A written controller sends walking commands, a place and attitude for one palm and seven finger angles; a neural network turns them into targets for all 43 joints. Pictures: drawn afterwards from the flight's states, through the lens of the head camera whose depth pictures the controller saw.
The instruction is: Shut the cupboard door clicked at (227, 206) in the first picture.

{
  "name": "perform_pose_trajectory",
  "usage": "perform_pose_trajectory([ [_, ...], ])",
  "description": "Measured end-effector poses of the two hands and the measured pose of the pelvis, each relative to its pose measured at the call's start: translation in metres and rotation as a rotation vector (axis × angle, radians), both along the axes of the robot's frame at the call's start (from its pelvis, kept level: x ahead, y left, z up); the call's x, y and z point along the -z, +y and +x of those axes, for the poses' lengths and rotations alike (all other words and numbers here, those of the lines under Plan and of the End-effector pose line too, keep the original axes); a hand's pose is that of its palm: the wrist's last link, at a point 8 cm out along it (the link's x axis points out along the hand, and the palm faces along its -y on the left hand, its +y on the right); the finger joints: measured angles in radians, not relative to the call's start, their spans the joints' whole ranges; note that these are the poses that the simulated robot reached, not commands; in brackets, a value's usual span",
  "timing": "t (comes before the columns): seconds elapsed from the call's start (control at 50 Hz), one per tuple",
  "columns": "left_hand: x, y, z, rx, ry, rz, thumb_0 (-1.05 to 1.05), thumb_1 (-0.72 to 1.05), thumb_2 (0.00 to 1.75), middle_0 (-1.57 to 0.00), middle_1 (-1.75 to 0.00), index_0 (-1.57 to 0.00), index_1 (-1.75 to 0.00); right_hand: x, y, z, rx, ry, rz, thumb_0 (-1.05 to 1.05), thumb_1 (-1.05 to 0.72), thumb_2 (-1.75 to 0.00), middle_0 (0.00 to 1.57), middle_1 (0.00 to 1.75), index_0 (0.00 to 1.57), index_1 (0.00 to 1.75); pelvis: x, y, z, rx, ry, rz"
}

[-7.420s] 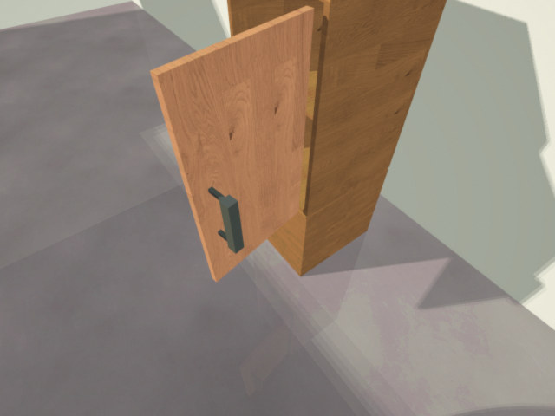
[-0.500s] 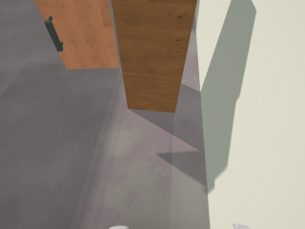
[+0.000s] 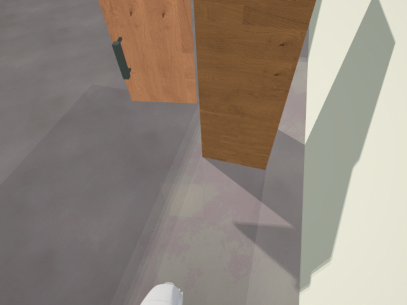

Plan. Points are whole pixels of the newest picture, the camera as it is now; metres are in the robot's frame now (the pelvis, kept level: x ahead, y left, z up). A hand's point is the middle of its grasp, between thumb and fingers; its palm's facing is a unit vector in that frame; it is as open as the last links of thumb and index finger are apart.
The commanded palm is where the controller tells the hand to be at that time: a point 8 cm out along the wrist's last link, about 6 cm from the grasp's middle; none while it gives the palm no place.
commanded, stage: take the last steps up to it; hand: left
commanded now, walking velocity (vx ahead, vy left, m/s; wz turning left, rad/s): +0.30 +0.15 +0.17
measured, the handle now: (123, 58) +1.02 +0.43 -0.10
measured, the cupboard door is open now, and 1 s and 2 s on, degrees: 100 100 100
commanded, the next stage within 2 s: come to a stop and stand still in 1.24 s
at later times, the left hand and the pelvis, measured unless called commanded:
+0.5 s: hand (106, 253) +0.24 +0.27 -0.16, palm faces +0.06 -0.97 -0.22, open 7.4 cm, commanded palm none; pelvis +0.16 +0.08 -0.01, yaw +2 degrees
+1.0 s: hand (98, 246) +0.27 +0.31 -0.19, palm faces +0.17 -0.97 -0.18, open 7.3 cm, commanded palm none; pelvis +0.35 +0.15 -0.02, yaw +3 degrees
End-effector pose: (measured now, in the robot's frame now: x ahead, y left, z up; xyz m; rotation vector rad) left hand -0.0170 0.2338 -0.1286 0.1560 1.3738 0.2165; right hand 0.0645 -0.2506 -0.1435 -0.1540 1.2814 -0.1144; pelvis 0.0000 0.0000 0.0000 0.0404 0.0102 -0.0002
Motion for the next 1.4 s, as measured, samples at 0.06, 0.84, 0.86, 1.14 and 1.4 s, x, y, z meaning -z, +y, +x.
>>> perform_pose_trajectory([
  [0.06, 0.001, 0.000, -0.013, -0.045, 0.059, -0.025, 0.01, 0.90, 0.90, -0.20, -0.30, -0.20, -0.30, -0.003, 0.011, 0.030, -0.040, -0.007, -0.001, 0.01, -0.91, -0.90, 0.19, 0.30, 0.20, 0.30, -0.001, 0.009, 0.016, -0.022, 0.005, 0.007],
  [0.84, 0.000, 0.094, 0.296, -0.037, -0.055, -0.004, 0.00, 0.94, 0.90, -0.20, -0.30, -0.20, -0.30, 0.000, 0.112, 0.256, -0.016, 0.064, 0.026, 0.01, -0.91, -0.90, 0.19, 0.30, 0.20, 0.30, -0.004, 0.092, 0.287, -0.053, 0.003, -0.012],
  [0.86, 0.001, 0.097, 0.291, -0.051, -0.026, -0.011, 0.00, 0.94, 0.90, -0.20, -0.30, -0.20, -0.30, 0.000, 0.118, 0.272, -0.030, 0.048, 0.028, 0.01, -0.91, -0.90, 0.19, 0.30, 0.20, 0.30, -0.004, 0.097, 0.295, -0.055, 0.003, -0.014],
  [1.14, 0.038, 0.169, 0.356, -0.077, 0.120, -0.077, 0.01, 0.91, 0.90, -0.20, -0.29, -0.20, -0.30, 0.001, 0.207, 0.427, -0.095, -0.143, -0.030, 0.00, -0.91, -0.90, 0.20, 0.30, 0.20, 0.30, 0.018, 0.177, 0.393, -0.026, -0.016, -0.032],
  [1.4, 0.006, 0.182, 0.581, 0.096, -0.229, -0.023, 0.01, 0.92, 0.90, -0.20, -0.29, -0.20, -0.30, 0.010, 0.210, 0.391, 0.049, 0.108, 0.000, 0.00, -0.92, -0.90, 0.20, 0.30, 0.20, 0.30, 0.008, 0.184, 0.473, -0.008, -0.011, -0.011],
])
